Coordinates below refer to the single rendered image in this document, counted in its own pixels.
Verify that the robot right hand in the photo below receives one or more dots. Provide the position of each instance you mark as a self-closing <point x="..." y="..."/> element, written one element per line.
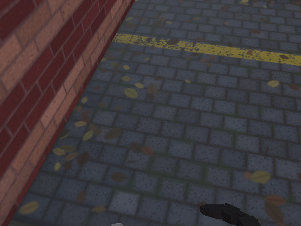
<point x="229" y="213"/>

